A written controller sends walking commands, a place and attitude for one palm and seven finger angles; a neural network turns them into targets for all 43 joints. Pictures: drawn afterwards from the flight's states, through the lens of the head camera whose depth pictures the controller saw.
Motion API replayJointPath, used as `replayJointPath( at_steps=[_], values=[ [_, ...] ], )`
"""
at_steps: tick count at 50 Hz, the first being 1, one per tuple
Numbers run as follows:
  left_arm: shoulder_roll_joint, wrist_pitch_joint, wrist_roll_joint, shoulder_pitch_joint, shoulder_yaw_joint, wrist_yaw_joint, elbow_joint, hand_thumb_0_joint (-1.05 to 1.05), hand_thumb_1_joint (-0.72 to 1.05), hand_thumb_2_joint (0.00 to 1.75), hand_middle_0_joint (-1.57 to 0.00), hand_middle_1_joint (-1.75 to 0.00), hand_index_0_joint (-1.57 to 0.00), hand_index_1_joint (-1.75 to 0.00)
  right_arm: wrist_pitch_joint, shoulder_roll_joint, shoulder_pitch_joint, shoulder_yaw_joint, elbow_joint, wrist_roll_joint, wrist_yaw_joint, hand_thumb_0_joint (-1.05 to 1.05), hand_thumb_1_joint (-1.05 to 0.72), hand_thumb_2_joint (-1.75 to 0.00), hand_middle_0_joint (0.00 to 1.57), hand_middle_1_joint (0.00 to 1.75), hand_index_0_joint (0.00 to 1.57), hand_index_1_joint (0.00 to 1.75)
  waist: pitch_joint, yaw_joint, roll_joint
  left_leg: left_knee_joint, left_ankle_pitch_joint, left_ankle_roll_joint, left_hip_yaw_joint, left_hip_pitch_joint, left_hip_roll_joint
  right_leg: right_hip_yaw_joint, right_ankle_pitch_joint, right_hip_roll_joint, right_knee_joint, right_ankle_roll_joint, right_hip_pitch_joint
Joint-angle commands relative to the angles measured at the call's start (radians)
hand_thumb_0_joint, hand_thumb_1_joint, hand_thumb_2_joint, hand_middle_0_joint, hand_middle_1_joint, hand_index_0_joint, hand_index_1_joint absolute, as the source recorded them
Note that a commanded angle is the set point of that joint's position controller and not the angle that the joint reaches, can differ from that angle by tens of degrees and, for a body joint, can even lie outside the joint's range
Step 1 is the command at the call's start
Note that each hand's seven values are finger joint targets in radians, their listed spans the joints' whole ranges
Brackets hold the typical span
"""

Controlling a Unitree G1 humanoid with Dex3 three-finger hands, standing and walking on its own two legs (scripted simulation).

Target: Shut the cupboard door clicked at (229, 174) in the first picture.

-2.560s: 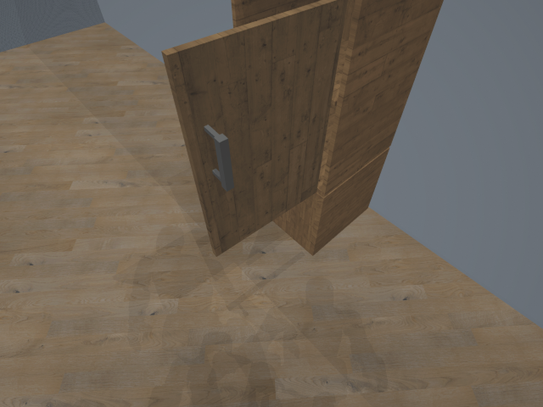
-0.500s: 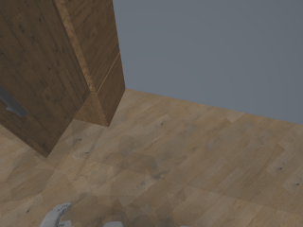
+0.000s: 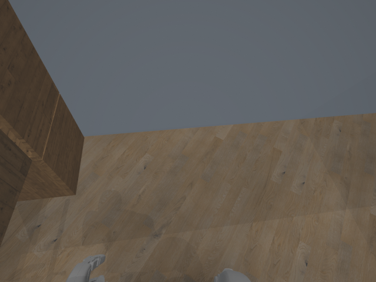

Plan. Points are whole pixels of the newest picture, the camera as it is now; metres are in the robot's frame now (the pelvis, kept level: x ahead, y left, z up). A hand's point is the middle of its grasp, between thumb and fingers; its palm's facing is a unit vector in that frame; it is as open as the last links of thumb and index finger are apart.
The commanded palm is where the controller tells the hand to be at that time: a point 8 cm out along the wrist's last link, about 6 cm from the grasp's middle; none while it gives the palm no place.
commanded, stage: walk to a spot facing it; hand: left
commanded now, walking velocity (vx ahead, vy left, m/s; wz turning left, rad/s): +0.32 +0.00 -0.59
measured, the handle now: out of the picture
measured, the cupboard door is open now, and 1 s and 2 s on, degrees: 86 86 86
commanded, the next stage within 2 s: turn to face it in 1.02 s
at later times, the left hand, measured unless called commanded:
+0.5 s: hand (138, 222) +0.28 +0.14 -0.18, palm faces -0.24 -0.96 -0.15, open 7.4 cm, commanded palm none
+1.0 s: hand (175, 166) +0.47 +0.05 -0.20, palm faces -0.35 -0.92 -0.16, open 7.3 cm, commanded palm none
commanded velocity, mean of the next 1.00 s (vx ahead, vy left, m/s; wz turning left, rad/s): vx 0.35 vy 0.00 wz -0.33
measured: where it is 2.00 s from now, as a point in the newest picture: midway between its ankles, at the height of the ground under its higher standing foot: (232, 205)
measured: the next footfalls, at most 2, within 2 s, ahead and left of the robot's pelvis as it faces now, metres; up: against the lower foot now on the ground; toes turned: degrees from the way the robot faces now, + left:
right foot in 0.08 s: +0.07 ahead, -0.16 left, +0.00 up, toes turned -8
left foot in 0.34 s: +0.23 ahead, +0.09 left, +0.00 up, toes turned -4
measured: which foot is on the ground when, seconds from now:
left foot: down 0.00-0.06, up 0.08-0.32, down 0.34-0.68, up 0.70-0.96, down 0.98-1.00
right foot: up 0.00-0.06, down 0.08-0.34, up 0.36-0.66, down 0.68-0.98, up 1.00-1.00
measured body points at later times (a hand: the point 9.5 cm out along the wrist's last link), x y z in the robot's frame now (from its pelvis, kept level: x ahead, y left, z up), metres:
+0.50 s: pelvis +0.17 -0.03 -0.01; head +0.22 -0.02 +0.44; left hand +0.29 +0.19 -0.17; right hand +0.16 -0.27 -0.14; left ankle +0.19 +0.10 -0.74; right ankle +0.10 -0.14 -0.66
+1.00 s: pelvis +0.38 -0.12 -0.02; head +0.42 -0.11 +0.43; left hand +0.49 +0.10 -0.18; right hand +0.35 -0.37 -0.15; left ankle +0.49 -0.03 -0.75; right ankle +0.27 -0.20 -0.74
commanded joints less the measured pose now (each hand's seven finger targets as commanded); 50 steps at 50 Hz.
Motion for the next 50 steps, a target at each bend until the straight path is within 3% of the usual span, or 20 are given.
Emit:
replayJointPath(
  at_steps=[1, 2, 3, 4, 6, 8, 15, 16, 17, 18, 22, 25, 31, 32, 34, 36, 39, 47, 49, 50],
  values=[
    [0.058, -0.051, -0.003, -0.027, 0.013, 0.003, -0.080, 0.00, 0.90, 0.90, -0.20, -0.30, -0.20, -0.30, -0.018, -0.213, 0.017, -0.055, -0.044, 0.001, -0.007, 0.00, -0.90, -0.90, 0.20, 0.30, 0.20, 0.30, -0.091, 0.016, 0.145, -0.019, 0.070, 0.087, -0.046, -0.034, 0.179, -0.077, 0.055, 0.045, -0.284, -0.027, 0.250],
    [0.112, -0.060, 0.000, 0.115, 0.028, 0.014, -0.033, 0.00, 0.90, 0.90, -0.20, -0.30, -0.20, -0.30, -0.019, -0.193, -0.016, -0.053, -0.056, 0.009, 0.002, 0.00, -0.90, -0.90, 0.20, 0.30, 0.20, 0.30, -0.134, 0.088, 0.037, 0.176, 0.080, 0.045, 0.026, -0.179, 0.118, -0.022, 0.065, 0.034, -0.373, -0.067, 0.488],
    [0.250, -0.074, 0.006, 0.283, 0.063, 0.032, 0.016, 0.00, 0.90, 0.90, -0.20, -0.30, -0.20, -0.30, -0.020, -0.108, -0.082, -0.034, -0.107, 0.031, 0.013, 0.00, -0.90, -0.90, 0.20, 0.30, 0.20, 0.30, -0.189, 0.169, -0.300, 0.518, -0.171, -0.014, 0.129, -0.499, -0.014, 0.408, -0.029, -0.256, -0.513, -0.182, 0.734],
    [0.309, -0.072, -0.020, 0.357, 0.078, 0.051, 0.043, 0.00, 0.90, 0.90, -0.20, -0.30, -0.20, -0.30, -0.015, -0.121, -0.207, -0.029, -0.165, 0.027, 0.009, 0.00, -0.90, -0.90, 0.20, 0.30, 0.20, 0.30, -0.140, 0.213, -0.324, 0.717, -0.380, -0.017, -0.052, -0.643, -0.046, 0.639, 0.073, -0.385, -0.606, -0.275, 0.663],
    [0.239, -0.075, -0.010, 0.197, 0.055, 0.068, -0.002, 0.00, 0.90, 0.90, -0.20, -0.30, -0.20, -0.30, -0.014, -0.140, -0.216, -0.045, -0.155, 0.024, 0.014, 0.00, -0.90, -0.90, 0.20, 0.30, 0.20, 0.30, -0.053, 0.115, -0.229, 0.744, -0.244, -0.014, -0.169, -0.621, 0.013, 0.554, -0.148, -0.307, -0.629, -0.268, 0.439],
    [0.183, -0.087, -0.002, 0.104, 0.041, 0.073, -0.022, 0.00, 0.90, 0.90, -0.20, -0.30, -0.20, -0.30, -0.007, -0.116, -0.178, -0.046, -0.116, 0.015, 0.019, 0.00, -0.90, -0.90, 0.20, 0.30, 0.20, 0.30, -0.053, 0.049, -0.198, 0.626, -0.151, -0.021, -0.158, -0.454, 0.010, 0.375, 0.060, -0.234, -0.599, -0.223, 0.294],
    [0.155, -0.094, -0.008, 0.063, 0.039, 0.053, 0.003, 0.00, 0.90, 0.90, -0.20, -0.30, -0.20, -0.30, -0.036, -0.104, 0.000, -0.048, -0.042, 0.016, 0.016, 0.00, -0.90, -0.90, 0.20, 0.30, 0.20, 0.30, -0.089, -0.051, -0.049, 0.057, 0.069, -0.011, -0.034, 0.096, -0.102, 0.242, 0.027, -0.077, -0.423, -0.142, 0.063],
    [0.096, -0.090, -0.011, 0.066, 0.025, 0.047, -0.010, 0.00, 0.90, 0.90, -0.20, -0.30, -0.20, -0.30, -0.044, -0.178, 0.107, -0.066, -0.011, 0.007, 0.003, 0.00, -0.90, -0.90, 0.20, 0.30, 0.20, 0.30, -0.129, -0.097, 0.146, -0.034, -0.098, 0.034, -0.216, 0.247, 0.020, 0.183, -0.007, 0.005, -0.187, -0.101, -0.060],
    [0.030, -0.091, -0.014, 0.069, 0.006, 0.042, -0.039, 0.00, 0.90, 0.90, -0.20, -0.30, -0.20, -0.30, -0.051, -0.286, 0.230, -0.088, 0.001, -0.012, -0.005, 0.00, -0.90, -0.90, 0.20, 0.30, 0.20, 0.30, -0.177, -0.138, 0.413, -0.184, -0.212, 0.146, -0.601, 0.342, 0.323, 0.029, -0.212, 0.116, 0.172, -0.040, -0.246],
    [0.057, -0.102, -0.007, -0.016, 0.013, 0.039, -0.074, 0.00, 0.90, 0.90, -0.20, -0.30, -0.20, -0.30, -0.046, -0.276, 0.235, -0.080, -0.001, -0.011, -0.013, 0.00, -0.90, -0.90, 0.20, 0.30, 0.20, 0.30, -0.126, -0.142, 0.247, -0.237, -0.211, 0.236, -0.727, 0.292, 0.392, 0.122, -0.184, 0.046, 0.330, -0.053, -0.322],
    [0.013, -0.091, 0.003, -0.014, 0.008, 0.016, -0.030, 0.00, 0.90, 0.90, -0.20, -0.30, -0.20, -0.30, -0.068, -0.136, 0.039, -0.042, -0.028, -0.002, -0.015, 0.00, -0.90, -0.90, 0.20, 0.30, 0.20, 0.30, -0.004, -0.016, 0.188, -0.207, 0.207, 0.162, -0.300, 0.118, 0.232, 0.091, 0.055, -0.060, 0.368, -0.027, -0.311],
    [-0.013, -0.076, -0.001, -0.024, -0.009, 0.007, -0.028, 0.00, 0.90, 0.90, -0.20, -0.30, -0.20, -0.30, -0.067, -0.139, 0.053, -0.043, 0.003, 0.001, -0.009, 0.00, -0.90, -0.90, 0.20, 0.30, 0.20, 0.30, -0.080, -0.014, 0.187, -0.183, 0.313, 0.132, -0.083, 0.114, 0.158, 0.016, 0.109, -0.039, 0.084, -0.029, -0.149],
    [0.025, -0.080, 0.003, 0.052, 0.011, 0.016, 0.003, 0.00, 0.90, 0.90, -0.20, -0.30, -0.20, -0.30, -0.036, -0.144, 0.013, -0.046, 0.020, 0.001, 0.001, 0.00, -0.90, -0.90, 0.20, 0.30, 0.20, 0.30, -0.079, 0.049, 0.093, -0.051, 0.220, 0.105, -0.011, -0.001, 0.158, -0.083, 0.163, 0.041, -0.238, -0.060, 0.231],
    [0.069, -0.088, 0.005, 0.189, 0.022, 0.025, 0.045, 0.00, 0.90, 0.90, -0.20, -0.30, -0.20, -0.30, -0.034, -0.130, -0.010, -0.042, 0.016, 0.008, 0.007, 0.00, -0.90, -0.90, 0.20, 0.30, 0.20, 0.30, -0.126, 0.117, 0.016, 0.141, 0.259, 0.073, 0.042, -0.104, 0.101, -0.042, 0.151, 0.041, -0.295, -0.091, 0.442],
    [0.260, -0.100, -0.013, 0.436, 0.071, 0.056, 0.113, 0.00, 0.90, 0.90, -0.20, -0.30, -0.20, -0.30, -0.037, -0.055, -0.091, -0.025, -0.060, 0.035, 0.017, 0.00, -0.90, -0.90, 0.20, 0.30, 0.20, 0.30, -0.225, 0.212, -0.360, 0.749, -0.349, 0.012, 0.002, -0.545, -0.093, 0.641, 0.020, -0.381, -0.589, -0.284, 0.733],
    [0.194, -0.097, -0.016, 0.290, 0.050, 0.075, 0.080, 0.00, 0.90, 0.90, -0.20, -0.30, -0.20, -0.30, -0.035, -0.077, -0.169, -0.041, -0.057, 0.025, 0.015, 0.00, -0.90, -0.90, 0.20, 0.30, 0.20, 0.30, -0.089, 0.142, -0.231, 0.843, -0.202, 0.013, -0.154, -0.620, -0.003, 0.562, -0.021, -0.334, -0.618, -0.283, 0.526],
    [0.098, -0.113, -0.006, 0.143, 0.020, 0.083, 0.050, 0.00, 0.90, 0.90, -0.20, -0.30, -0.20, -0.30, -0.009, -0.040, -0.087, -0.039, 0.010, 0.011, 0.020, 0.00, -0.90, -0.90, 0.20, 0.30, 0.20, 0.30, -0.077, 0.027, -0.147, 0.605, -0.100, -0.002, -0.142, -0.365, 0.026, 0.274, 0.160, -0.236, -0.621, -0.220, 0.258],
    [0.098, -0.115, -0.012, 0.145, 0.019, 0.062, 0.105, 0.00, 0.90, 0.90, -0.20, -0.30, -0.20, -0.30, -0.036, -0.051, 0.018, -0.045, 0.040, 0.009, 0.027, 0.00, -0.90, -0.90, 0.20, 0.30, 0.20, 0.30, -0.054, -0.037, 0.020, 0.046, 0.090, 0.011, -0.064, 0.072, -0.065, 0.162, -0.003, -0.101, -0.453, -0.148, 0.091],
    [0.000, -0.112, -0.019, 0.147, -0.004, 0.054, 0.060, 0.00, 0.90, 0.90, -0.20, -0.30, -0.20, -0.30, -0.047, -0.229, 0.237, -0.080, 0.083, -0.015, 0.004, 0.00, -0.90, -0.90, 0.20, 0.30, 0.20, 0.30, -0.141, -0.115, 0.371, -0.191, -0.150, 0.174, -0.582, 0.297, 0.303, -0.022, -0.158, 0.087, 0.101, -0.059, -0.176],
    [0.027, -0.120, -0.007, 0.074, -0.002, 0.056, 0.033, 0.00, 0.90, 0.90, -0.20, -0.30, -0.20, -0.30, -0.038, -0.223, 0.238, -0.076, 0.081, -0.012, -0.001, 0.00, -0.90, -0.90, 0.20, 0.30, 0.20, 0.30, -0.107, -0.120, 0.248, -0.234, -0.178, 0.238, -0.665, 0.241, 0.355, 0.072, -0.176, 0.050, 0.289, -0.072, -0.240]
  ],
)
